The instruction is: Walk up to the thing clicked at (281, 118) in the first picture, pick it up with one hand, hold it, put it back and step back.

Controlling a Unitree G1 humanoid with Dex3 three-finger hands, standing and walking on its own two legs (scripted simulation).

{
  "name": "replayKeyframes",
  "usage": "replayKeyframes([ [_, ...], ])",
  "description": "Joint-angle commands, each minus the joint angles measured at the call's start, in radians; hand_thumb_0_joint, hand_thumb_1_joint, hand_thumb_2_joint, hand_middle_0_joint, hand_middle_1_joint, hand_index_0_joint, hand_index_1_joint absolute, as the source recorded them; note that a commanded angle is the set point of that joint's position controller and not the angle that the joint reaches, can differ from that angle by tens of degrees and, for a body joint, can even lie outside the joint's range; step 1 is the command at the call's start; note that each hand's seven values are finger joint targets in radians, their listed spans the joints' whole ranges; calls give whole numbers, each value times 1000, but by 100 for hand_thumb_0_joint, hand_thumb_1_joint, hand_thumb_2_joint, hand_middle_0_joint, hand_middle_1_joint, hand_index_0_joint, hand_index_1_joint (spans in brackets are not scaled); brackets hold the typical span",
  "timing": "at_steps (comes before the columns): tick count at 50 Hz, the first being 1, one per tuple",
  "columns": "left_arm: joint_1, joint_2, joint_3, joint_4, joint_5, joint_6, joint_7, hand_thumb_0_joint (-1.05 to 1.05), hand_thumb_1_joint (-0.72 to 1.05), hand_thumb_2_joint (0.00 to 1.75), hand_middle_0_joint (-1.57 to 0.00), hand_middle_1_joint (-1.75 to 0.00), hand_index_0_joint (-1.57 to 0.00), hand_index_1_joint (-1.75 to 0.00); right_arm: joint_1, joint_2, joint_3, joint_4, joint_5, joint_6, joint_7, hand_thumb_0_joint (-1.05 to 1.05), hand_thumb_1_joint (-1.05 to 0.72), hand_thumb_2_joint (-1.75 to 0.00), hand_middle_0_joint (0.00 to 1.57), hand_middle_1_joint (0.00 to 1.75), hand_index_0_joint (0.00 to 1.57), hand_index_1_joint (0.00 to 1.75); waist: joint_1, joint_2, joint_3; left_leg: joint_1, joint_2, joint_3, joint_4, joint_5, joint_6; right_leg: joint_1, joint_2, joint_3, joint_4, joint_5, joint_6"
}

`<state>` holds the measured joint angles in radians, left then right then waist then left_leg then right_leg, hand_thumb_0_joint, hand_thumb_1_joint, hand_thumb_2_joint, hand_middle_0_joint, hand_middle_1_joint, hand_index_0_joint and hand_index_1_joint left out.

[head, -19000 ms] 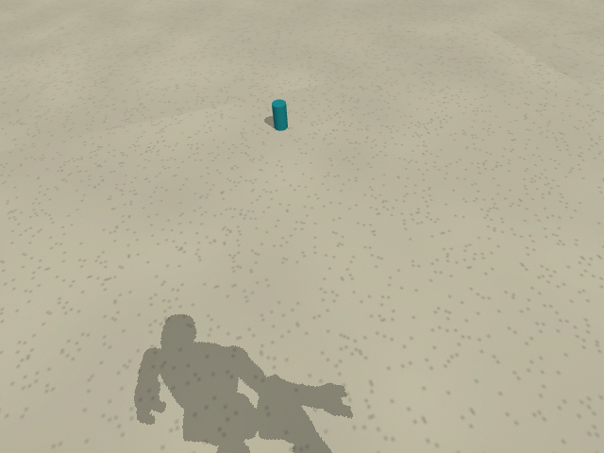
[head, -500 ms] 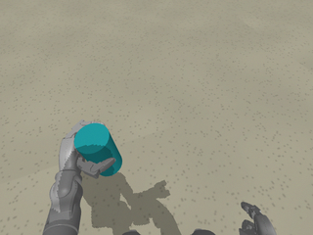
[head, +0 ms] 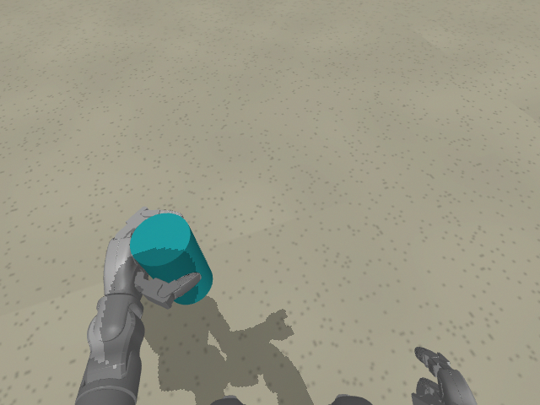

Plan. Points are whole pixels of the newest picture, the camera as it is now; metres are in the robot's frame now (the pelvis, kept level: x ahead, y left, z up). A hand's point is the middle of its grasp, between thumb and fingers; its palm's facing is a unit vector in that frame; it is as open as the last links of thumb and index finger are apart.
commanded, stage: hold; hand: left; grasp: from the side
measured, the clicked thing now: (176, 262) +0.32 +0.16 +0.02
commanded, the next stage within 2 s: crouch in 1.44 s
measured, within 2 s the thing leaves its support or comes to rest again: neither
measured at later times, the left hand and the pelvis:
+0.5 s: hand (172, 254) +0.32 +0.16 +0.04, palm faces +0.05 -1.00 +0.00, open 10.9 cm; pelvis +0.00 +0.00 +0.00, yaw +0 degrees
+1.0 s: hand (174, 252) +0.33 +0.16 +0.04, palm faces +0.05 -1.00 -0.01, open 10.9 cm; pelvis +0.00 +0.00 +0.00, yaw +0 degrees
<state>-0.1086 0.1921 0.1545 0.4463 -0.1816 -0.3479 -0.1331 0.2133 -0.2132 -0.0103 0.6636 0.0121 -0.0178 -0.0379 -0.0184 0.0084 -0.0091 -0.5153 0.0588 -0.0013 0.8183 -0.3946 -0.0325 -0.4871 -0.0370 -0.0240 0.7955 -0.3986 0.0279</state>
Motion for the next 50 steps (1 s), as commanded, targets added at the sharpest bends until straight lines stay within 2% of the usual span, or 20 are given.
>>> replayKeyframes([
  [1, -332, 148, 50, -335, -24, -103, 4, 0, 5, 117, -122, -139, -124, -138, -28, -134, -44, -126, 0, -45, -9, 0, -92, -91, 20, 30, 20, 30, 6, 46, -350, 182, -40, 13, -108, 280, 24, 126, 39, -21, -104, 313, -28],
  [4, -291, 108, 35, -245, -27, -91, 3, 0, 7, 118, -122, -139, -124, -139, -27, -134, -42, -114, -1, -43, -12, 0, -92, -91, 20, 30, 20, 30, -6, 8, -280, 154, -38, 12, -105, 279, 29, 103, 39, -24, -108, 319, -24],
  [7, -328, 156, 68, -237, -16, -95, 5, 0, 5, 118, -121, -138, -122, -138, -30, -136, -44, -113, -2, -36, -14, 0, -92, -91, 20, 30, 20, 30, -3, 8, -277, 138, -44, 19, -105, 248, 33, 101, 33, -16, -119, 298, -22],
  [10, -306, 132, 56, -223, -18, -99, 0, 0, 8, 119, -123, -140, -125, -139, -36, -130, -41, -117, -3, -38, -12, 0, -92, -91, 20, 30, 20, 30, 3, -1, -273, 134, -45, 19, -111, 232, 33, 108, 34, -17, -120, 281, -23],
  [14, -332, 145, 64, -258, -25, -109, -4, 0, 9, 119, -123, -140, -125, -140, -40, -139, -45, -123, -1, -38, -11, 0, -92, -91, 20, 30, 20, 30, 4, 25, -297, 153, -44, 18, -117, 228, 28, 107, 37, -19, -118, 269, -28],
  [16, -352, 165, 68, -319, -22, -112, -2, 0, 7, 118, -122, -139, -124, -138, -22, -133, -46, -118, -2, -37, -11, 0, -93, -91, 20, 30, 20, 30, 9, 54, -373, 194, -42, 17, -107, 287, 27, 139, 36, -19, -111, 322, -26],
  [17, -279, 119, 45, -201, -22, -95, -1, 0, 8, 119, -123, -140, -125, -140, -30, -138, -44, -118, 1, -38, -14, 0, -93, -91, 20, 30, 20, 30, -8, 5, -296, 168, -42, 17, -109, 279, 30, 114, 38, -21, -114, 318, -24],
  [19, -324, 121, 41, -250, -28, -99, -1, 0, 4, 119, -123, -140, -124, -140, -33, -134, -43, -119, 0, -38, -12, 0, -92, -91, 20, 30, 20, 30, -7, 8, -285, 154, -42, 17, -112, 255, 31, 108, 36, -20, -119, 302, -23],
  [20, -302, 143, 74, -233, -28, -97, 4, 0, 7, 119, -122, -138, -123, -138, -27, -139, -46, -113, 1, -37, -15, 0, -92, -91, 20, 30, 20, 30, 3, -7, -296, 154, -40, 15, -113, 258, 32, 108, 38, -22, -118, 299, -24],
  [24, -321, 106, 31, -222, -23, -100, -1, 0, 10, 119, -122, -139, -124, -139, -32, -138, -46, -114, -3, -39, -12, 0, -92, -91, 20, 30, 20, 30, -11, 2, -251, 139, -38, 12, -123, 216, 29, 74, 41, -25, -117, 256, -28],
  [29, -317, 140, 65, -257, -26, -111, 6, 0, 6, 119, -123, -140, -125, -139, -30, -133, -44, -116, -2, -41, -12, 0, -92, -91, 20, 30, 20, 30, 4, 8, -316, 159, -43, 16, -109, 264, 30, 131, 35, -20, -114, 307, -24],
  [32, -359, 154, 56, -306, -17, -116, 11, 0, 4, 120, -123, -141, -125, -141, -28, -139, -48, -118, 0, -39, -12, 0, -93, -91, 20, 30, 20, 30, 5, 38, -321, 175, -43, 17, -116, 270, 27, 121, 35, -20, -114, 309, -27],
  [36, -324, 115, 36, -216, -19, -104, 8, 0, 6, 120, -122, -140, -124, -140, -25, -134, -45, -107, -2, -36, -13, 0, -92, -91, 20, 30, 20, 30, -15, -7, -281, 152, -41, 16, -107, 257, 34, 103, 35, -19, -119, 307, -21],
  [38, -361, 155, 52, -256, -11, -107, 7, 0, 5, 119, -122, -139, -123, -139, -22, -138, -46, -107, -3, -35, -15, 0, -92, -91, 20, 30, 20, 30, -8, 25, -325, 180, -42, 17, -107, 276, 32, 110, 34, -17, -117, 317, -24],
  [40, -331, 121, 39, -219, -16, -102, 8, 0, 6, 119, -121, -139, -123, -139, -26, -135, -44, -110, -3, -34, -13, 0, -92, -91, 20, 30, 20, 30, -5, 8, -282, 158, -39, 14, -117, 255, 29, 101, 38, -23, -115, 293, -28],
  [45, -370, 152, 64, -244, -15, -112, 10, 0, 8, 121, -123, -140, -124, -140, -19, -141, -51, -111, -4, -40, -10, 0, -92, -91, 20, 30, 20, 30, -2, 32, -312, 160, -40, 15, -116, 231, 28, 93, 37, -21, -118, 269, -29],
  [47, -302, 120, 45, -161, -13, -106, 6, 0, 8, 120, -123, -141, -125, -140, -27, -142, -49, -110, -2, -38, -9, 0, -92, -91, 20, 30, 20, 30, -7, -7, -267, 140, -39, 17, -118, 225, 29, 87, 39, -24, -118, 263, -29],
  [48, -349, 142, 48, -284, -17, -120, 6, 0, 6, 120, -123, -140, -125, -140, -34, -145, -54, -126, -3, -38, -10, 0, -93, -91, 20, 30, 20, 30, 11, 30, -347, 173, -41, 17, -110, 274, 27, 124, 36, -23, -113, 309, -29],
  [49, -328, 121, 35, -196, -12, -109, 6, 0, 9, 120, -123, -140, -125, -140, -19, -139, -48, -113, -2, -37, -9, 0, -93, -91, 20, 30, 20, 30, -10, -6, -318, 164, -41, 15, -104, 276, 32, 110, 37, -21, -110, 316, -26],
  [50, -322, 127, 42, -219, -19, -110, 4, 0, 7, 119, -123, -140, -125, -140, -22, -136, -45, -112, -1, -38, -7, 0, -92, -91, 20, 30, 20, 30, 2, 2, -303, 154, -39, 14, -107, 276, 30, 116, 38, -23, -109, 313, -27],
])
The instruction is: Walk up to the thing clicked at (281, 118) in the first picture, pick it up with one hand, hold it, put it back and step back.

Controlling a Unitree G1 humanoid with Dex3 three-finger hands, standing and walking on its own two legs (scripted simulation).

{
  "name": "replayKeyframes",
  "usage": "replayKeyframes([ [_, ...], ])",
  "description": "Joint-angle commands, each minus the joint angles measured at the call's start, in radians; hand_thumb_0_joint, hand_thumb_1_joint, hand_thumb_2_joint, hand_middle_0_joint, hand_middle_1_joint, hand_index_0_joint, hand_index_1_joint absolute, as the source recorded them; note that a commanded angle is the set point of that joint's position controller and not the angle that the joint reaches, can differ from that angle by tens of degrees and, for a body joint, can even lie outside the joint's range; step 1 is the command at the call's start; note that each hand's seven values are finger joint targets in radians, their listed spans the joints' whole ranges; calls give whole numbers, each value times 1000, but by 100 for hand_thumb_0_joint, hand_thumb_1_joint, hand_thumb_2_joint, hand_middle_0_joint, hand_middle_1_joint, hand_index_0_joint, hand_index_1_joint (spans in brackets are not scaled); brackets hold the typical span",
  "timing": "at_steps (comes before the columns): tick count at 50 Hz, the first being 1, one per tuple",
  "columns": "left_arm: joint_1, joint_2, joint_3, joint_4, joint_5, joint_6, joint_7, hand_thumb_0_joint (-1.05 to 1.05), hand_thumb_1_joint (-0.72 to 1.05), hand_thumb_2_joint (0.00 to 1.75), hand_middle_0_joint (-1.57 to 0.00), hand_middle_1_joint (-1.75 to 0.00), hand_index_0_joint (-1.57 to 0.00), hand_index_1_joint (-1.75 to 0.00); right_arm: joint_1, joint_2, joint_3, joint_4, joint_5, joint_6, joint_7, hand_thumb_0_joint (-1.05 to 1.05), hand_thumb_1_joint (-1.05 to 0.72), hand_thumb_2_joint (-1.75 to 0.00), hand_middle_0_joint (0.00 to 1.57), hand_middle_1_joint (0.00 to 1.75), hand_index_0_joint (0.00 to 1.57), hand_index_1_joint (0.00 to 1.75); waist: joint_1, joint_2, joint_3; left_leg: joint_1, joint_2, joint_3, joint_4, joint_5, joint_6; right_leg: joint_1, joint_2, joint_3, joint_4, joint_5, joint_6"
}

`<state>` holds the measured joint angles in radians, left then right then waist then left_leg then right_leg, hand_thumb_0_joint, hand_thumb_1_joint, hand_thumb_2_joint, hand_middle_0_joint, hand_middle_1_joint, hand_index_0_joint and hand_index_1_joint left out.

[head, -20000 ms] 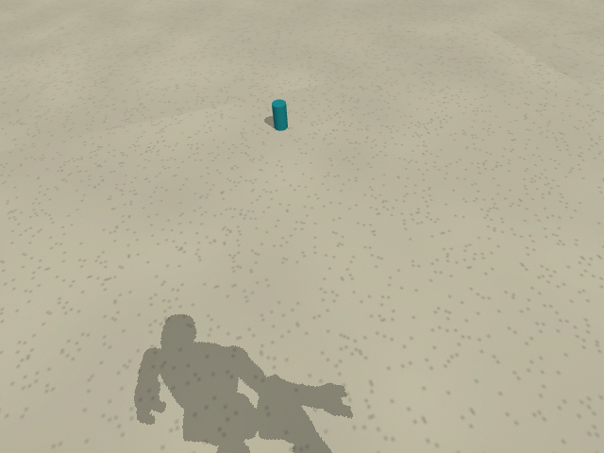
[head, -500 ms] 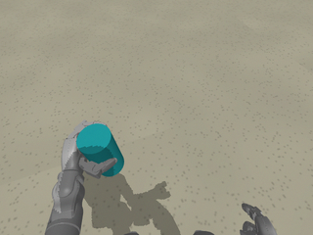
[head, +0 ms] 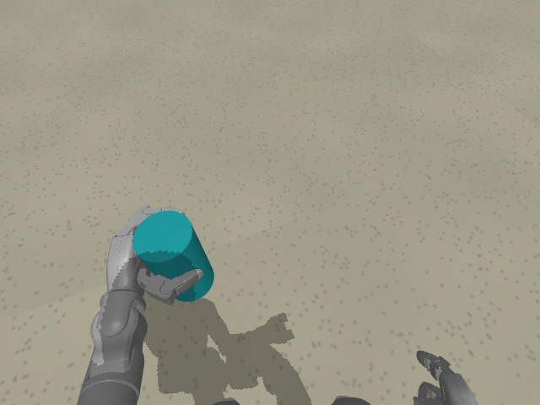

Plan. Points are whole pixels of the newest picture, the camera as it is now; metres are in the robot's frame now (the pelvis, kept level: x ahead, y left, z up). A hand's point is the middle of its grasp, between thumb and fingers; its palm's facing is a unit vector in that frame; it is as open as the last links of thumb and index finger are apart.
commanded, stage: hold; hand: left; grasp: from the side
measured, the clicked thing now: (178, 259) +0.33 +0.16 +0.02
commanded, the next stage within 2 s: crouch in 0.44 s
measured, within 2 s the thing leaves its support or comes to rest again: neither
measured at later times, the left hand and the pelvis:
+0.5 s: hand (170, 259) +0.32 +0.17 +0.04, palm faces +0.05 -1.00 +0.00, open 10.9 cm; pelvis -0.01 +0.00 +0.00, yaw +0 degrees
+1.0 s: hand (183, 283) +0.33 +0.18 -0.07, palm faces +0.09 -1.00 +0.00, open 10.9 cm; pelvis -0.03 +0.00 -0.06, yaw +0 degrees
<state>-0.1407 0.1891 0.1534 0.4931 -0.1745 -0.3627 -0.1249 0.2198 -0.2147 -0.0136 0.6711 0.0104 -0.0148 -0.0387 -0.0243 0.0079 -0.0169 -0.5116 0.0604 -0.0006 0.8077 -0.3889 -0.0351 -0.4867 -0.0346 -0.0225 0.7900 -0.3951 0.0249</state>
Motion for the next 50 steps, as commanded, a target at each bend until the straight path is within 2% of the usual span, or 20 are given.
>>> replayKeyframes([
  [1, -348, 146, 50, -325, -29, -101, -4, 0, 6, 119, -122, -139, -124, -139, -19, -134, -43, -117, -1, -43, -5, 0, -92, -91, 20, 30, 20, 30, 7, 47, -338, 172, -40, 15, -92, 290, 31, 121, 34, -20, -99, 324, -26],
  [3, -300, 128, 43, -241, -20, -92, 5, 0, 7, 119, -122, -139, -124, -139, -22, -136, -44, -113, -1, -41, -7, 0, -93, -91, 20, 30, 20, 30, -3, 12, -289, 154, -38, 14, -94, 273, 31, 100, 37, -25, -101, 308, -25],
  [4, -344, 156, 66, -302, -24, -102, 8, 0, 6, 119, -123, -139, -124, -140, -23, -139, -45, -119, -2, -40, -8, 0, -93, -91, 20, 30, 20, 30, 3, 20, -313, 158, -40, 17, -90, 274, 33, 107, 35, -20, -106, 316, -22],
  [8, -338, 165, 70, -300, -20, -101, 8, 0, 5, 119, -123, -139, -124, -139, -31, -141, -47, -128, -2, -37, -10, 0, -93, -91, 20, 30, 20, 30, 9, 22, -334, 162, -45, 22, -89, 283, 34, 125, 32, -18, -109, 330, -22],
  [9, -273, 114, 37, -197, -17, -88, 3, 0, 6, 121, -124, -141, -126, -141, -25, -127, -37, -114, -2, -34, -10, 0, -93, -91, 20, 30, 20, 30, -8, -27, -259, 132, -43, 18, -95, 245, 38, 101, 33, -21, -115, 297, -18],
  [12, -362, 163, 65, -290, -17, -104, 2, 0, 5, 120, -123, -140, -124, -140, -30, -134, -44, -119, -1, -36, -7, 0, -93, -91, 20, 30, 20, 30, 6, 33, -302, 145, -44, 22, -105, 211, 33, 97, 32, -17, -116, 257, -26],
  [13, -299, 130, 46, -202, -14, -96, -1, 0, 5, 119, -123, -141, -125, -141, -32, -132, -42, -117, 0, -35, -7, 0, -93, -91, 20, 30, 20, 30, 1, 4, -249, 119, -44, 20, -110, 183, 34, 83, 34, -22, -119, 226, -27],
  [18, -379, 171, 60, -342, -23, -112, -2, 0, 4, 118, -122, -139, -124, -139, -28, -139, -45, -124, -2, -42, -8, 0, -93, -91, 20, 30, 20, 30, 11, 64, -354, 177, -42, 16, -100, 253, 29, 118, 35, -20, -105, 289, -30],
  [19, -323, 123, 28, -246, -19, -99, 2, 0, 4, 117, -121, -138, -123, -138, -25, -136, -41, -121, -1, -43, -7, 0, -93, -91, 20, 30, 20, 30, -5, 13, -305, 159, -40, 15, -99, 243, 30, 101, 39, -25, -105, 279, -29],
  [22, -352, 152, 62, -280, -22, -103, 12, 0, 5, 119, -122, -139, -123, -139, -27, -140, -46, -119, -2, -46, -8, 0, -93, -91, 20, 30, 20, 30, 4, 25, -318, 154, -40, 18, -100, 241, 33, 103, 34, -21, -108, 285, -27],
  [23, -313, 127, 43, -197, -15, -94, 10, 0, 5, 121, -123, -141, -125, -141, -25, -136, -42, -109, -1, -43, -7, 0, -93, -91, 20, 30, 20, 30, -9, 8, -254, 128, -40, 16, -104, 205, 33, 73, 36, -23, -112, 247, -27],
  [24, -347, 151, 55, -277, -18, -104, 10, 0, 5, 120, -123, -141, -125, -141, -36, -145, -48, -124, -1, -43, -7, 0, -93, -91, 20, 30, 20, 30, 4, 26, -276, 137, -41, 17, -112, 204, 31, 90, 35, -24, -115, 244, -29],
  [26, -330, 148, 59, -260, -19, -104, 12, 0, 4, 121, -124, -142, -126, -142, -32, -136, -43, -118, 1, -42, -8, 0, -93, -91, 20, 30, 20, 30, 6, -1, -291, 140, -45, 18, -107, 198, 35, 103, 32, -20, -123, 243, -25],
  [28, -365, 151, 40, -335, -16, -110, 10, 0, 14, 120, -122, -137, -124, -137, -46, -134, -42, -130, -1, -48, -7, 0, -88, -90, 20, 30, 20, 30, 11, 57, -314, 160, -45, 19, -115, 196, 30, 104, 33, -20, -120, 236, -28],
  [29, -305, 121, 31, -207, -11, -93, 10, 0, 16, 118, -122, -135, -124, -134, -36, -136, -42, -119, 2, -46, -7, 0, -89, -91, 20, 30, 20, 30, -9, 6, -250, 135, -42, 15, -119, 168, 33, 73, 37, -25, -120, 210, -27],
  [33, -310, 101, 36, -152, -10, -102, 25, 0, 13, 116, -119, -132, -121, -132, -30, -137, -47, -108, -5, -47, 2, 0, -88, -90, 20, 30, 20, 30, -10, -12, -215, 74, -37, 8, -108, 130, 34, 33, 37, -28, -103, 176, -31],
  [38, -373, 103, 46, -87, 7, -169, 37, 0, 13, 117, -119, -132, -121, -132, -25, -139, -55, -95, -20, -54, 18, 0, -88, -90, 20, 30, 20, 30, -23, -13, -234, -3, -41, 8, -36, 92, 38, -56, 31, -16, -45, 147, -30],
  [39, -380, 130, 79, -65, 6, -189, 39, 0, 13, 117, -119, -132, -120, -132, -20, -141, -56, -92, -21, -56, 20, 0, -88, -90, 20, 30, 20, 30, -18, -12, -254, -21, -45, 11, -9, 101, 38, -63, 28, -10, -26, 159, -28],
  [45, -425, 154, 126, 68, 3, -323, 6, 0, 15, 121, -121, -136, -122, -136, 0, -152, -62, -83, -42, -60, 36, 0, -89, -90, 20, 30, 20, 30, -35, -19, -379, -210, -50, -3, 184, 71, 41, -233, 29, -2, 157, 131, -32],
  [50, -483, 156, 126, 166, 1, -424, -29, 0, 14, 122, -124, -138, -126, -138, -7, -167, -58, -82, -53, -68, 50, 0, -90, -91, 20, 30, 20, 30, -46, 48, -493, -384, -48, -31, 379, 21, 39, -507, 34, -10, 368, 51, -46],
])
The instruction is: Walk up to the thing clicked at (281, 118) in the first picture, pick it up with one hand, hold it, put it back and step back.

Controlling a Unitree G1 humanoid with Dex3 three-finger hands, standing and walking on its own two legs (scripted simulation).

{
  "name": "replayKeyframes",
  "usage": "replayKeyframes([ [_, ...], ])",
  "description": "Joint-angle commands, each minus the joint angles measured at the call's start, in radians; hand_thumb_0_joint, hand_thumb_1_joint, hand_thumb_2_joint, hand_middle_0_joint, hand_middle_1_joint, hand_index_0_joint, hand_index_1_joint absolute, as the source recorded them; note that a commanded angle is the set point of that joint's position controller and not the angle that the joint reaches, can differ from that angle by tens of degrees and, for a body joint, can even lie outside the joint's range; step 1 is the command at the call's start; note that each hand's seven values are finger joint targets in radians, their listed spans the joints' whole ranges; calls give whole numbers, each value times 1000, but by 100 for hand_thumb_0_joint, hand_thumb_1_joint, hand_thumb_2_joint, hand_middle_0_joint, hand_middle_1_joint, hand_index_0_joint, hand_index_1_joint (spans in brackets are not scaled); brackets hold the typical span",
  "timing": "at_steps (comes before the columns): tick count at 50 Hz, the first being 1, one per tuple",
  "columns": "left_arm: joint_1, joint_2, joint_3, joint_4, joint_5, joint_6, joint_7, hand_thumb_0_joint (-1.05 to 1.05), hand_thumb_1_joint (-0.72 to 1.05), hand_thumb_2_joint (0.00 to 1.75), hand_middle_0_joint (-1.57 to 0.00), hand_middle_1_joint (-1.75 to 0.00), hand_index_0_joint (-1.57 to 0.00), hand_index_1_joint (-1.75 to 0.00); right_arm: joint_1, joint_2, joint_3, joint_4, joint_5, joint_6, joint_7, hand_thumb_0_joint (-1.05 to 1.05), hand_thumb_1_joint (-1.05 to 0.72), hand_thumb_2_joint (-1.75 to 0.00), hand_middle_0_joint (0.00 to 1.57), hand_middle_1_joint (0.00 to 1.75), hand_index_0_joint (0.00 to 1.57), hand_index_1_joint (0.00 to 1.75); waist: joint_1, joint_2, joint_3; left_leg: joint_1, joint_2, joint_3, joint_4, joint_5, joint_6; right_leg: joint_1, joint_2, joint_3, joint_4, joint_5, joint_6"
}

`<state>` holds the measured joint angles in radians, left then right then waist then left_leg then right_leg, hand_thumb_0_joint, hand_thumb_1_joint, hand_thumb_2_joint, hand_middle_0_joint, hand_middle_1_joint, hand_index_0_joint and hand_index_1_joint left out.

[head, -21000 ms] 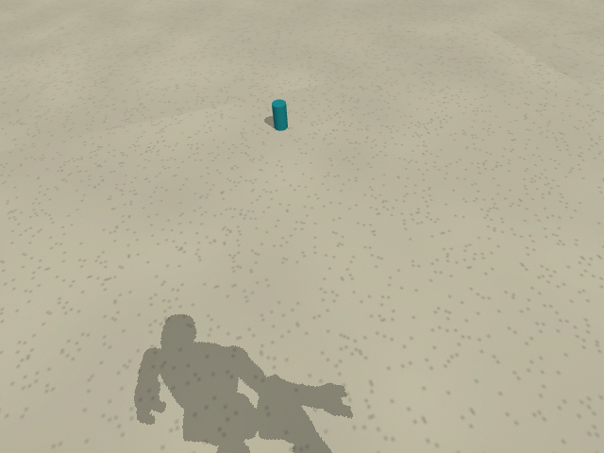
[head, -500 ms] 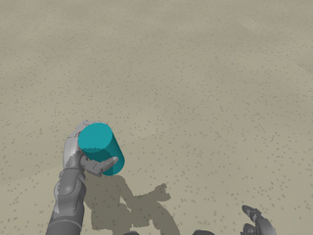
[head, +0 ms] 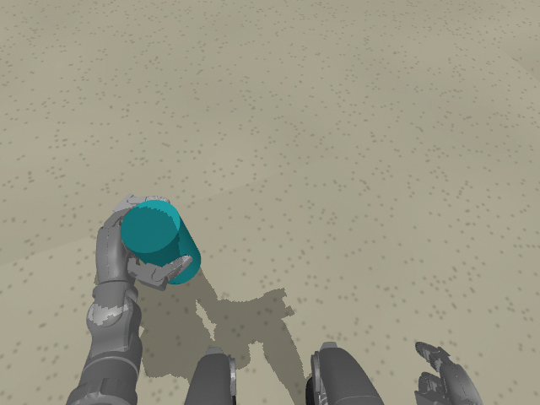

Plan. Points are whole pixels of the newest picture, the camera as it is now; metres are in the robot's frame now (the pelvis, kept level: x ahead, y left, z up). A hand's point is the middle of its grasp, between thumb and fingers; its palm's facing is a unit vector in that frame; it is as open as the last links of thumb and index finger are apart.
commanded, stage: crouch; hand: left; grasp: from the side
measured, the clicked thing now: (166, 246) +0.36 +0.17 -0.04
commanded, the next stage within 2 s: lower in 1.50 s
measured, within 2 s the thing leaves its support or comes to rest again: neither
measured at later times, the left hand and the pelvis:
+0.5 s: hand (184, 269) +0.40 +0.19 -0.26, palm faces +0.11 -0.99 -0.04, open 10.9 cm; pelvis -0.04 +0.00 -0.22, yaw -2 degrees
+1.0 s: hand (193, 276) +0.43 +0.20 -0.41, palm faces +0.11 -0.99 -0.03, open 10.9 cm; pelvis -0.06 +0.01 -0.34, yaw -6 degrees
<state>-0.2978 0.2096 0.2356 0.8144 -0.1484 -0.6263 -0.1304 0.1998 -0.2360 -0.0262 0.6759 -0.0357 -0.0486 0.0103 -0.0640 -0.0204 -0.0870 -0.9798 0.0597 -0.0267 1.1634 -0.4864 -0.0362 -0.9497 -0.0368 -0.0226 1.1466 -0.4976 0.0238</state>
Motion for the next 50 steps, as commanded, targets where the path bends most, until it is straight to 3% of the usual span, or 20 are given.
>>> replayKeyframes([
  [1, -331, 138, 46, -150, -26, -175, -29, 0, 11, 121, -125, -138, -126, -138, 17, -151, -47, -84, -9, -35, 3, 0, -90, -91, 20, 30, 20, 30, -2, 98, -467, 69, -46, -12, 60, 136, 38, -92, 37, -15, 55, 155, -48],
  [4, -362, 175, 67, -117, -19, -206, -32, 0, 10, 122, -125, -138, -126, -139, 17, -169, -47, -83, -15, -31, 6, 0, -90, -91, 20, 30, 20, 30, 0, 116, -531, -9, -44, -23, 143, 123, 36, -196, 42, -23, 154, 127, -53],
  [8, -421, 233, 122, -137, -18, -226, -12, 0, 10, 126, -123, -139, -124, -140, 34, -175, -39, -66, -28, -15, 12, 0, -91, -91, 20, 30, 20, 30, 12, 125, -677, -101, -44, -16, 298, 251, 46, -246, 38, -3, 272, 233, -47],
  [10, -437, 216, 115, -117, -11, -227, -13, 0, 15, 128, -124, -138, -124, -140, 42, -179, -38, -50, -37, -7, 16, 0, -92, -92, 20, 30, 20, 30, -7, 131, -714, -134, -42, -21, 358, 302, 46, -297, 42, -11, 337, 274, -49],
  [13, -506, 233, 128, -93, -2, -229, -18, 0, 13, 129, -123, -139, -123, -140, 51, -189, -47, -31, -45, 2, 22, 0, -92, -92, 20, 30, 20, 30, -30, 123, -733, -198, -38, -26, 429, 256, 49, -375, 47, -13, 399, 238, -51],
  [21, -623, 313, 182, 55, 46, -249, -1, 0, 9, 131, -125, -143, -125, -144, 29, -190, -30, -13, -71, 16, 51, 0, -92, -91, 20, 30, 20, 30, -50, 112, -697, -482, -41, -14, 590, 31, 46, -563, 51, -22, 562, 38, -55],
  [24, -683, 326, 184, 75, 55, -261, -13, 0, 10, 132, -126, -145, -127, -146, 23, -196, -19, -9, -80, 16, 60, 0, -92, -91, 20, 30, 20, 30, -66, 145, -704, -532, -42, -10, 661, 3, 45, -639, 50, -31, 635, 17, -56],
  [28, -727, 421, 258, 112, 68, -268, 5, 0, 6, 131, -124, -143, -125, -144, 22, -212, -11, -19, -89, 21, 67, 0, -93, -92, 20, 30, 20, 30, -59, 153, -727, -627, -45, 5, 741, -43, 46, -665, 51, -32, 701, -20, -51],
  [29, -740, 395, 243, 109, 66, -268, 3, 0, 5, 130, -124, -143, -124, -144, 24, -215, -9, -16, -90, 22, 69, 0, -93, -92, 20, 30, 20, 30, -68, 169, -733, -607, -43, 0, 750, -45, 44, -701, 52, -48, 726, -19, -53],
  [31, -769, 448, 266, 88, 77, -270, 9, 0, 6, 131, -123, -142, -123, -143, 19, -226, -5, -21, -92, 25, 69, 0, -93, -92, 20, 30, 20, 30, -72, 188, -730, -645, -44, 4, 768, -96, 41, -718, 54, -55, 752, -58, -53],
  [33, -786, 468, 268, 108, 83, -265, 7, 0, 5, 129, -122, -140, -122, -142, 9, -231, -1, -20, -93, 29, 68, 0, -93, -92, 20, 30, 20, 30, -76, 208, -737, -655, -42, 7, 796, -116, 39, -748, 56, -60, 782, -72, -53],
  [34, -826, 464, 254, 90, 84, -263, 1, 0, 7, 128, -121, -139, -121, -141, 26, -236, 6, -8, -95, 31, 68, 0, -93, -92, 20, 30, 20, 30, -100, 223, -731, -662, -41, 2, 814, -101, 39, -754, 55, -67, 803, -50, -51],
  [36, -814, 457, 257, 119, 78, -252, -3, 0, 5, 125, -120, -137, -120, -138, 23, -245, 14, -3, -98, 33, 69, 0, -94, -92, 20, 30, 20, 30, -106, 222, -715, -682, -41, -5, 846, -93, 39, -797, 54, -74, 833, -41, -52],
  [37, -833, 502, 277, 109, 78, -250, -2, 0, 4, 124, -117, -134, -117, -136, 30, -253, 19, -6, -99, 35, 66, 0, -93, -92, 20, 30, 20, 30, -107, 225, -719, -704, -41, -2, 866, -90, 41, -779, 56, -72, 840, -35, -48],
  [39, -752, 494, 284, 171, 80, -239, -3, 0, 3, 120, -117, -133, -117, -134, 12, -259, 27, -16, -102, 41, 67, 0, -93, -92, 20, 30, 20, 30, -101, 200, -662, -753, -41, -9, 881, -125, 43, -819, 57, -86, 863, -68, -47],
  [41, -825, 509, 282, 121, 77, -241, -10, 0, 6, 121, -117, -133, -117, -134, 24, -269, 38, -3, -108, 46, 69, 0, -93, -92, 20, 30, 20, 30, -112, 245, -666, -743, -41, -13, 900, -114, 38, -828, 58, -93, 889, -52, -49],
  [42, -825, 499, 273, 147, 80, -237, -12, 0, 6, 121, -117, -134, -118, -135, 24, -272, 42, -6, -110, 50, 71, 0, -93, -92, 20, 30, 20, 30, -134, 237, -653, -765, -39, -21, 910, -115, 38, -837, 60, -100, 901, -52, -48],
  [44, -784, 537, 303, 175, 80, -228, -13, 0, 4, 120, -117, -133, -117, -133, 23, -284, 51, -9, -112, 55, 72, 0, -92, -91, 20, 30, 20, 30, -122, 217, -640, -796, -40, -22, 937, -107, 39, -842, 63, -102, 914, -41, -46],
  [46, -778, 536, 298, 180, 84, -230, -15, 0, 6, 121, -117, -134, -118, -134, 13, -289, 61, -12, -118, 61, 73, 0, -92, -91, 20, 30, 20, 30, -132, 222, -587, -829, -39, -26, 950, -128, 40, -863, 65, -110, 929, -58, -45],
  [50, -780, 566, 310, 168, 85, -234, -16, 0, 12, 122, -118, -135, -120, -135, 20, -303, 78, -4, -129, 70, 80, 0, -92, -91, 20, 30, 20, 30, -140, 241, -605, -831, -37, -41, 984, -111, 37, -861, 70, -122, 962, -34, -44],
])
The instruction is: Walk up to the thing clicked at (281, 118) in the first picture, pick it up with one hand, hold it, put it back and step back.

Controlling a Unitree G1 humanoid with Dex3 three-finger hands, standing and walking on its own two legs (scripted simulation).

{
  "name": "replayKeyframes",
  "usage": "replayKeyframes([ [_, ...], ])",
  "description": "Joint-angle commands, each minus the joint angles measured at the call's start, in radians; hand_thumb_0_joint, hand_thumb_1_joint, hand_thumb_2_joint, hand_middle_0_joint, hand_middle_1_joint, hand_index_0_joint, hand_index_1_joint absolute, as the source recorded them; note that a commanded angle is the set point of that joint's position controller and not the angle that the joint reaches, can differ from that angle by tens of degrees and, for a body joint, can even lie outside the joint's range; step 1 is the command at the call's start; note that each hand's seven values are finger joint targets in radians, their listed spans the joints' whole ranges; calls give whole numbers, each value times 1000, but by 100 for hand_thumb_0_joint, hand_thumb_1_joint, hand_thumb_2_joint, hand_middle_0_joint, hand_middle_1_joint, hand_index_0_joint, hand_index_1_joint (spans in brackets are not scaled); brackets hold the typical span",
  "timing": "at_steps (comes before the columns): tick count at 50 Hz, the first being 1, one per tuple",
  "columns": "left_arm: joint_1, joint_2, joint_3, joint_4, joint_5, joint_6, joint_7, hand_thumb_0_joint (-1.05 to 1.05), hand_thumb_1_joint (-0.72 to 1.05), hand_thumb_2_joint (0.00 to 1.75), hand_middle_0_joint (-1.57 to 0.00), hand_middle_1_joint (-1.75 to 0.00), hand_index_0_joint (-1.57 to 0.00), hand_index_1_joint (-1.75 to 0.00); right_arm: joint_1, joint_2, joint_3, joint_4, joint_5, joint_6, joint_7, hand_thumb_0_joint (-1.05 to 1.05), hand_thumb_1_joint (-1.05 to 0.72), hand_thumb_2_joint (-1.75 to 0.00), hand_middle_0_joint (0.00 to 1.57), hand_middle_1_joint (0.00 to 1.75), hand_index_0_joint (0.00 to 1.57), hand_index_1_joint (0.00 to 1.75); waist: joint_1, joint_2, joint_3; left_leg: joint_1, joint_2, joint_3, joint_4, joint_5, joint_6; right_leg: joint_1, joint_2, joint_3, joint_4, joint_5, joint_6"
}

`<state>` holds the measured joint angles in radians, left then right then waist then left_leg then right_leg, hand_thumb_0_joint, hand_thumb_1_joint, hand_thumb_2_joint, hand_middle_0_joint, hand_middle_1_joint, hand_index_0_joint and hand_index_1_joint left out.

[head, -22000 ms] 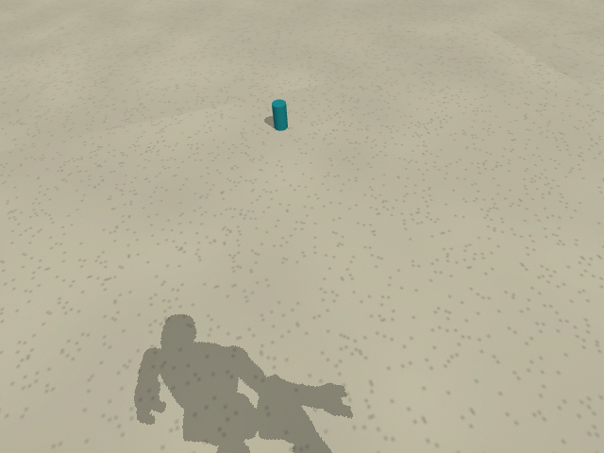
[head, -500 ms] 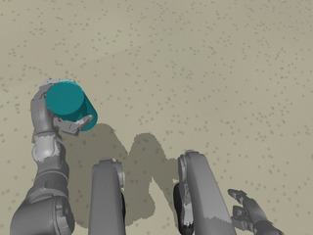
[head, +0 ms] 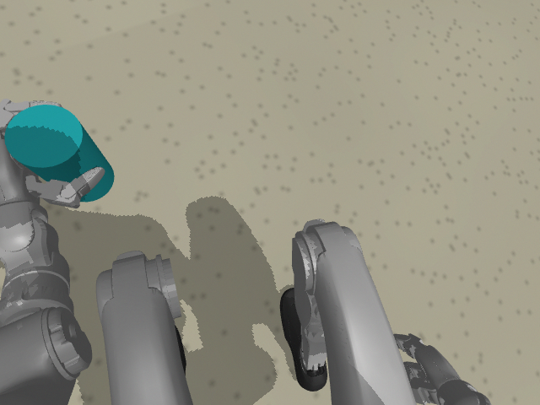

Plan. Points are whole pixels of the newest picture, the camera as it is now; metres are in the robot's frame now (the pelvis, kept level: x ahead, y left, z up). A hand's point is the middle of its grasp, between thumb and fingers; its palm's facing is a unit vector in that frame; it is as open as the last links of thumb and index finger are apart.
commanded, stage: crouch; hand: left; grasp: from the side
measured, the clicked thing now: (69, 160) +0.47 +0.24 -0.09
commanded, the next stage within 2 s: lower in 0.50 s
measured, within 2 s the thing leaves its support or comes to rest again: rests again in 1.64 s
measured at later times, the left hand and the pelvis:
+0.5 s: hand (73, 166) +0.48 +0.24 -0.13, palm faces +0.18 -0.98 -0.04, open 10.9 cm; pelvis +0.00 +0.01 -0.03, yaw -3 degrees
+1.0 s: hand (88, 176) +0.48 +0.24 -0.19, palm faces +0.20 -0.98 -0.04, open 10.9 cm; pelvis +0.00 +0.01 -0.04, yaw -6 degrees
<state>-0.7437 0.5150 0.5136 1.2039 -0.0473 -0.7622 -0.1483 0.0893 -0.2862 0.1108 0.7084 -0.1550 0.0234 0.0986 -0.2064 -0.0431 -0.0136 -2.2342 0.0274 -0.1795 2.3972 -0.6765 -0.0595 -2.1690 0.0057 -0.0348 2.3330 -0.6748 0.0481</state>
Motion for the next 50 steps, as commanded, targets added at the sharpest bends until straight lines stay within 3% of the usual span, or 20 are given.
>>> replayKeyframes([
  [1, -328, 261, 29, -226, -14, -99, 0, 0, 14, 122, -118, -135, -119, -135, 123, -256, -54, -44, -14, -1, -6, 0, -92, -91, 20, 30, 20, 30, -4, 267, -668, 412, -4, 108, -238, 84, 61, 355, 28, -111, -216, 150, -67],
  [6, -311, 287, 47, -227, -14, -106, 12, 0, 15, 123, -118, -136, -120, -136, 138, -272, -34, -25, -32, 13, 2, 0, -92, -91, 20, 30, 20, 30, -14, 277, -660, 398, 0, 94, -198, 141, 57, 387, 35, -121, -189, 207, -63],
  [7, -327, 281, 31, -249, -9, -111, 13, 0, 15, 123, -118, -135, -120, -135, 126, -274, -31, -30, -35, 15, 4, 0, -92, -91, 20, 30, 20, 30, -14, 296, -660, 422, 3, 89, -199, 151, 53, 364, 36, -126, -178, 210, -66],
  [8, -324, 316, 52, -253, -7, -112, 18, 0, 14, 123, -120, -136, -121, -136, 133, -276, -28, -28, -37, 20, 5, 0, -92, -91, 20, 30, 20, 30, -11, 308, -680, 423, 4, 90, -190, 161, 53, 382, 39, -124, -176, 218, -65],
  [10, -331, 277, 21, -234, -7, -112, 17, 0, 14, 124, -120, -137, -121, -137, 115, -281, -23, -33, -41, 24, 7, 0, -92, -91, 20, 30, 20, 30, -33, 303, -627, 396, 5, 83, -181, 141, 53, 354, 39, -132, -168, 206, -66],
  [13, -305, 295, 35, -229, -9, -115, 27, 0, 13, 123, -119, -136, -120, -136, 113, -291, -10, -36, -51, 31, 13, 0, -92, -91, 20, 30, 20, 30, -31, 298, -624, 390, 6, 78, -165, 139, 53, 370, 43, -140, -166, 208, -62],
  [16, -333, 291, 8, -239, -5, -119, 22, 0, 13, 124, -121, -138, -122, -138, 103, -305, -3, -39, -57, 34, 15, 0, -92, -91, 20, 30, 20, 30, -52, 342, -609, 431, 8, 62, -171, 131, 44, 333, 43, -157, -151, 201, -67],
  [17, -316, 310, 18, -243, -8, -121, 25, 0, 15, 122, -121, -137, -123, -137, 89, -309, -3, -50, -57, 35, 15, 0, -92, -91, 20, 30, 20, 30, -39, 334, -620, 415, 8, 66, -158, 129, 47, 346, 45, -153, -153, 202, -65],
  [19, -322, 304, 14, -234, -14, -122, 26, 0, 18, 123, -123, -138, -124, -138, 93, -313, 8, -49, -61, 36, 15, 0, -93, -91, 20, 30, 20, 30, -56, 319, -615, 409, 9, 59, -143, 148, 49, 363, 44, -157, -150, 225, -61],
  [22, -298, 304, 16, -221, -13, -126, 35, 0, 15, 124, -122, -138, -123, -138, 70, -323, 20, -58, -67, 41, 18, 0, -92, -91, 20, 30, 20, 30, -54, 344, -582, 446, 11, 44, -153, 164, 42, 324, 43, -173, -133, 228, -65],
  [25, -321, 305, 7, -223, -15, -134, 44, 0, 16, 125, -123, -138, -124, -138, 67, -328, 29, -59, -71, 43, 22, 0, -92, -91, 20, 30, 20, 30, -73, 346, -551, 407, 9, 40, -148, 132, 43, 332, 44, -179, -134, 212, -65],
  [27, -302, 320, 15, -219, -16, -137, 50, 0, 15, 124, -124, -138, -125, -138, 58, -330, 37, -66, -76, 43, 22, 0, -92, -91, 20, 30, 20, 30, -65, 335, -572, 423, 12, 43, -130, 160, 44, 354, 48, -176, -135, 234, -61],
  [29, -331, 303, -10, -214, -16, -143, 52, 0, 16, 124, -124, -138, -125, -138, 48, -334, 45, -65, -80, 44, 24, 0, -92, -91, 20, 30, 20, 30, -87, 346, -544, 415, 13, 34, -134, 145, 43, 336, 47, -184, -128, 226, -63],
  [33, -309, 323, -5, -147, -8, -149, 69, 0, 9, 123, -124, -141, -126, -141, 29, -337, 62, -77, -88, 46, 26, 0, -92, -91, 20, 30, 20, 30, -93, 305, -505, 365, 13, 35, -115, 121, 50, 358, 54, -184, -139, 214, -58],
  [34, -305, 294, -24, -108, -9, -151, 73, 0, 10, 124, -124, -142, -126, -141, 15, -338, 73, -81, -91, 46, 27, 0, -92, -91, 20, 30, 20, 30, -110, 289, -471, 360, 14, 25, -118, 105, 50, 334, 54, -194, -139, 201, -58],
  [37, -307, 338, 4, -82, -13, -178, 94, 0, 9, 121, -123, -139, -125, -139, 1, -357, 94, -101, -100, 46, 28, 0, -92, -91, 20, 30, 20, 30, -114, 284, -469, 370, 16, 11, -113, 99, 48, 354, 59, -210, -136, 194, -55],
  [39, -325, 337, -21, -79, -14, -199, 88, 0, 13, 121, -123, -139, -125, -138, -14, -361, 109, -106, -109, 44, 30, 0, -92, -91, 20, 30, 20, 30, -130, 307, -473, 397, 18, 4, -107, 110, 44, 354, 62, -214, -128, 207, -55],
  [44, -355, 396, -11, -61, -12, -244, 95, 0, 18, 118, -119, -134, -121, -133, -48, -376, 149, -118, -128, 42, 26, 0, -92, -91, 20, 30, 20, 30, -149, 352, -449, 422, 24, -14, -102, 133, 38, 365, 66, -228, -114, 233, -53],
  [46, -328, 423, -1, -32, -9, -252, 106, 0, 13, 117, -119, -134, -121, -133, -61, -380, 162, -125, -136, 42, 26, 0, -92, -91, 20, 30, 20, 30, -138, 349, -454, 422, 26, -15, -90, 143, 38, 387, 70, -227, -114, 244, -52],
  [50, -358, 451, -8, -21, -2, -278, 125, 0, 14, 118, -119, -134, -121, -133, -92, -392, 187, -131, -152, 43, 25, 0, -92, -91, 20, 30, 20, 30, -158, 383, -416, 428, 30, -28, -90, 121, 35, 372, 72, -241, -108, 233, -51],
])
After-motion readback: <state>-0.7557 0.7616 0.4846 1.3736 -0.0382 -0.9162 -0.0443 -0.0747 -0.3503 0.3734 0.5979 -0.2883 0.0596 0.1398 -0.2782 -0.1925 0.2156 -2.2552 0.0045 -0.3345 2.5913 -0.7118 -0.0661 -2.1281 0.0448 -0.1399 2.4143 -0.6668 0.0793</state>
